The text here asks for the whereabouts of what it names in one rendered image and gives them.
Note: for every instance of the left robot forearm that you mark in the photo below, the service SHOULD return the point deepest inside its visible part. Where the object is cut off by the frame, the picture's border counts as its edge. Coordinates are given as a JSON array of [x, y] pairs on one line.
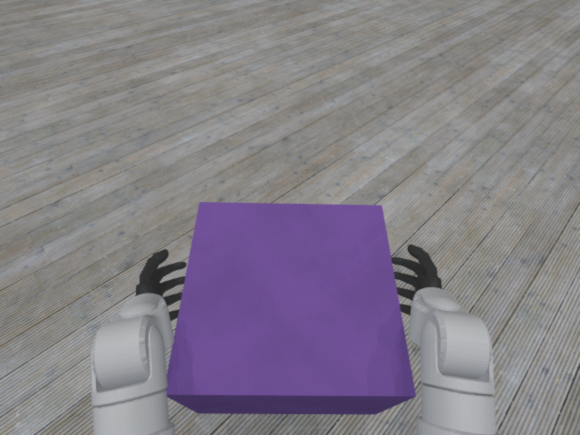
[[128, 370]]

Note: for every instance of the carton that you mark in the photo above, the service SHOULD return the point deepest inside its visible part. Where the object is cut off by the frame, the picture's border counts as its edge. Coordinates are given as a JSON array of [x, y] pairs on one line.
[[289, 309]]

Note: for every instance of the right robot forearm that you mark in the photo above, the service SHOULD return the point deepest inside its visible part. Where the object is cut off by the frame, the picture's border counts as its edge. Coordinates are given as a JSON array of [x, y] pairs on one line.
[[456, 366]]

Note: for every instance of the robot right hand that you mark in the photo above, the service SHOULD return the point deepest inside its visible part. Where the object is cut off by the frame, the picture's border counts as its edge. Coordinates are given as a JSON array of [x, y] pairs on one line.
[[425, 270]]

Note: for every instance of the robot left hand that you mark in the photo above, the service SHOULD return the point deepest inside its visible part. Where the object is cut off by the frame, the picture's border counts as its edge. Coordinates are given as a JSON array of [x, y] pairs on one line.
[[150, 279]]

